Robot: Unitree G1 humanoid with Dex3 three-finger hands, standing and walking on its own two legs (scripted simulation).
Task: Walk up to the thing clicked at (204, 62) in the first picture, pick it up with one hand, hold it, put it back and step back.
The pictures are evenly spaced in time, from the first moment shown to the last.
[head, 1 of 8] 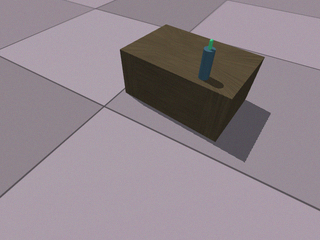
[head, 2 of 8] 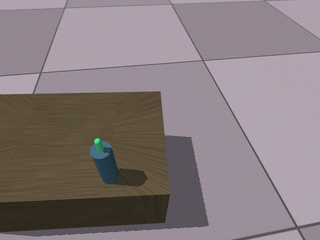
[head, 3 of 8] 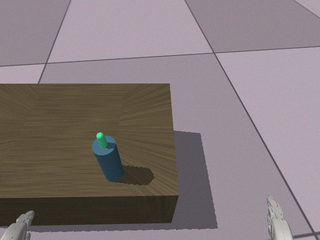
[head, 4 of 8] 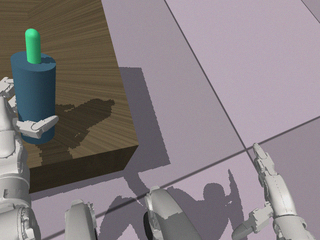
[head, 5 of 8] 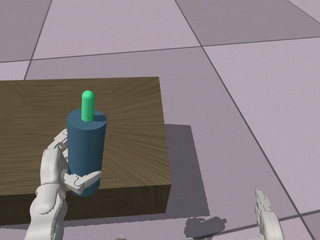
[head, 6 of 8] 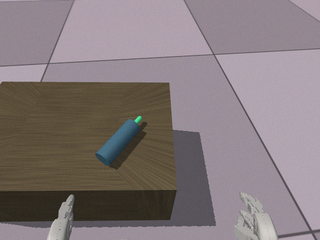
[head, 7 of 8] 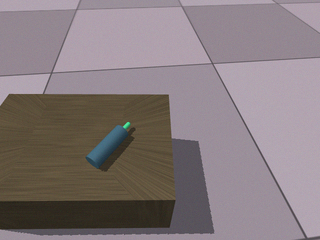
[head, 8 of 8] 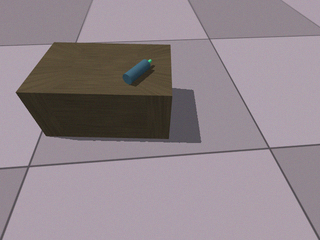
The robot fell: no
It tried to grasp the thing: yes
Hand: left
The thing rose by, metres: 0.23
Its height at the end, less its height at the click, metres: -0.10
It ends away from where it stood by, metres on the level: 0.13
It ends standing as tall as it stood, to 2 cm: no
